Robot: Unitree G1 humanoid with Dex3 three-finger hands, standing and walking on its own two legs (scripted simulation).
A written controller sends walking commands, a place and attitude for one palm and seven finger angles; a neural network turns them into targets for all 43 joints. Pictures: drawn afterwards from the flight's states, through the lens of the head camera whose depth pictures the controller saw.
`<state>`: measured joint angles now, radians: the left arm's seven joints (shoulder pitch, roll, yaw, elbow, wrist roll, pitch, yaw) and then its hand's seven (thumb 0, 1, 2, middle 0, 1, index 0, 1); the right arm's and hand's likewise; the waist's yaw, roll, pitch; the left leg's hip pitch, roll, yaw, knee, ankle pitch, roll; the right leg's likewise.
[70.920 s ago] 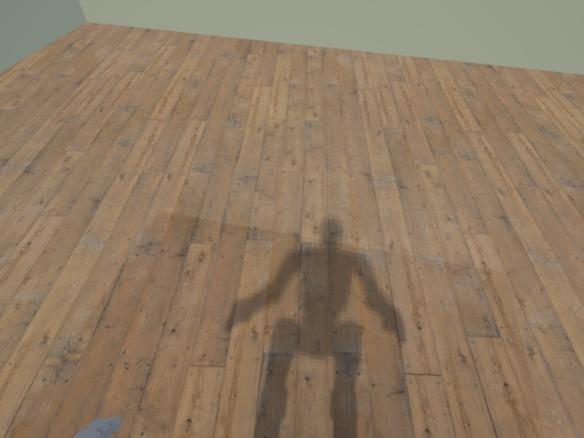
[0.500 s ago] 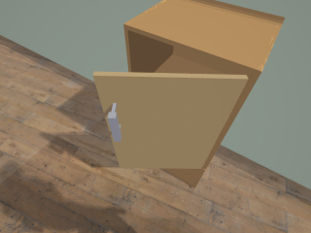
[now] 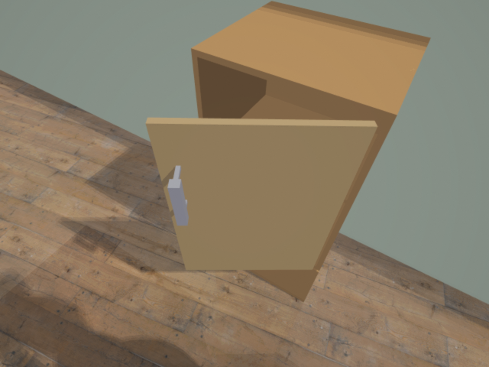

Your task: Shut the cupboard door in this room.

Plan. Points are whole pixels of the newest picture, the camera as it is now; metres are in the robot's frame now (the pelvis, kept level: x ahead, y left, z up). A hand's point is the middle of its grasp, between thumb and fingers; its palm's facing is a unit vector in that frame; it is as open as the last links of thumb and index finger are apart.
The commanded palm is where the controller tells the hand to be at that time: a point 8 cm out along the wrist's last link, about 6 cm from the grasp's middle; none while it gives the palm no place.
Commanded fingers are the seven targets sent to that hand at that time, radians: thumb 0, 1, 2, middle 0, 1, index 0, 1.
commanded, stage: look again from close up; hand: left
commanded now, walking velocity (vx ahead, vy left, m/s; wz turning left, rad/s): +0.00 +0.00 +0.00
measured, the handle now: (180, 196) +0.45 +0.16 -0.02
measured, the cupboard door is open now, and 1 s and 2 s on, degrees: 32 32 32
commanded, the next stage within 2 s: shuffle to correct the standing spot in 0.52 s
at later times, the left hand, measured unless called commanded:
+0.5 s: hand out of the picture -0.03 +0.17 -0.18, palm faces +0.05 -0.99 -0.13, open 7.4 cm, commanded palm none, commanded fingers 0.00 0.90 0.90 -0.20 -0.30 -0.20 -0.30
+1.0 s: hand out of the picture -0.04 +0.18 -0.18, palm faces +0.00 -0.99 -0.13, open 7.4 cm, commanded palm none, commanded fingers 0.00 0.90 0.90 -0.20 -0.30 -0.20 -0.30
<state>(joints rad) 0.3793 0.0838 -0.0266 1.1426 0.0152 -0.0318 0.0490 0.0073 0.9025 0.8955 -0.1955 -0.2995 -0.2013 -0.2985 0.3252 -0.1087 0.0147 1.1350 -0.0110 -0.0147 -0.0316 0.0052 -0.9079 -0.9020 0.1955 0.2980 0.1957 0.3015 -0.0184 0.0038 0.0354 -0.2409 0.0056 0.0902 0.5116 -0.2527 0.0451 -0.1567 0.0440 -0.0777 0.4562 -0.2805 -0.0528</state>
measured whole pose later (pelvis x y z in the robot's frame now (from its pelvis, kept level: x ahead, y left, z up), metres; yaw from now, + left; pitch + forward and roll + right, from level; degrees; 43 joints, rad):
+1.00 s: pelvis -0.02 +0.02 +0.00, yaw -1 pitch +0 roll -1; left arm 0.35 0.14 0.03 1.04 0.04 0.06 0.01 0.01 0.91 0.90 -0.19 -0.30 -0.20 -0.30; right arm 0.30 -0.14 -0.02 1.09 -0.03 0.00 -0.04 0.00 -0.90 -0.90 0.20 0.30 0.20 0.30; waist -0.02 -0.03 0.02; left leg -0.26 -0.02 0.12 0.42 -0.17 0.09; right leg -0.36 -0.02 -0.02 0.78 -0.42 -0.01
